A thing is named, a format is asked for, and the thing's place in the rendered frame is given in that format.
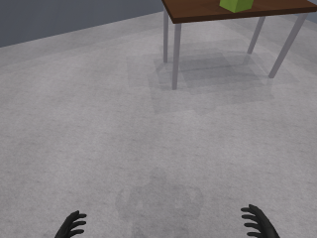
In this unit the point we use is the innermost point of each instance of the table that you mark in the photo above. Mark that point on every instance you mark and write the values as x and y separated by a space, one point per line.
191 11

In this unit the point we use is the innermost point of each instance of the robot left hand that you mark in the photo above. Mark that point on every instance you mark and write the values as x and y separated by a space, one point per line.
68 224

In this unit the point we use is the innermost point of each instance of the robot right hand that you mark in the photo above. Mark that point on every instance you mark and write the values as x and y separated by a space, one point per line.
262 223

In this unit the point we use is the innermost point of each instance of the carton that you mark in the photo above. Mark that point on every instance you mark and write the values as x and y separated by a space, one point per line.
236 5

